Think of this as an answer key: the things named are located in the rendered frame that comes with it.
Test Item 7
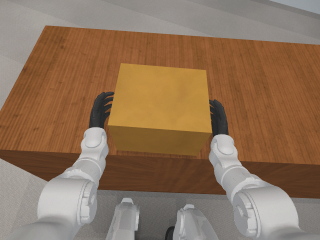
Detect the robot right hand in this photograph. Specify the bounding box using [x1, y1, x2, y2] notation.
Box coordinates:
[209, 99, 229, 137]

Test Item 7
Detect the left robot forearm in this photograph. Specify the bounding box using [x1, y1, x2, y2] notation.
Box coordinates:
[37, 127, 109, 217]

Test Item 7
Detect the right robot thigh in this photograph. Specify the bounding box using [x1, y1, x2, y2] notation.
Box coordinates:
[176, 207, 219, 240]

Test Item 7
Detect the right robot forearm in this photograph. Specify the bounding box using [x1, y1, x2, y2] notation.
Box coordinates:
[209, 134, 299, 224]

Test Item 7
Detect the robot left upper arm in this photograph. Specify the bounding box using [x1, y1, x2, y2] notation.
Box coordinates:
[5, 177, 97, 240]

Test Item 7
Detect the robot right upper arm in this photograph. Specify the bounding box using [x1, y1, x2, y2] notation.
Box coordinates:
[233, 186, 320, 240]

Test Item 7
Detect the left robot thigh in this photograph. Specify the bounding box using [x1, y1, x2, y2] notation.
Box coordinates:
[105, 202, 140, 240]

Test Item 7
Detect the pedestal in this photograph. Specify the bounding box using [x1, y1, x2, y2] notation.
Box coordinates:
[0, 25, 320, 199]

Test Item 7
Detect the robot thigh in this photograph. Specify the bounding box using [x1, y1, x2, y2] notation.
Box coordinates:
[105, 202, 140, 240]
[176, 207, 219, 240]

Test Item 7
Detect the robot left hand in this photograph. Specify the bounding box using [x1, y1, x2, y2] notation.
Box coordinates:
[89, 92, 115, 129]

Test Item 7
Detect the carton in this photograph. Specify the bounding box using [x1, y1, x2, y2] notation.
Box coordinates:
[108, 63, 212, 156]

